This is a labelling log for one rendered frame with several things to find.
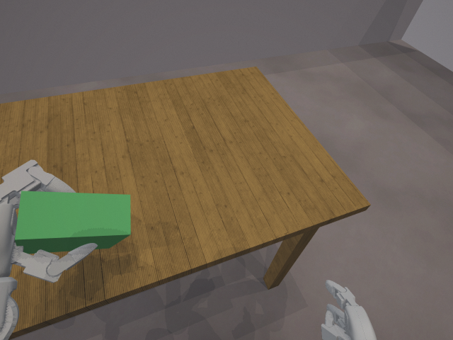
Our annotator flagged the table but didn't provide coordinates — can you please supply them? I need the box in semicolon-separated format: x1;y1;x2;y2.
0;67;371;340

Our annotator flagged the sponge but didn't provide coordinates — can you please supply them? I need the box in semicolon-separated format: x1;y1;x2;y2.
15;191;131;254

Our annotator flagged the robot right hand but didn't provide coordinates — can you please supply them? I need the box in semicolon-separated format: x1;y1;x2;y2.
321;280;377;340

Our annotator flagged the robot left forearm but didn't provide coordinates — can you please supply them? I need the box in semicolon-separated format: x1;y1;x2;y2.
0;277;19;340

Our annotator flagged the robot left hand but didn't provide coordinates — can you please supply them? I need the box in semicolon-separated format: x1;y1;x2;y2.
0;160;98;283

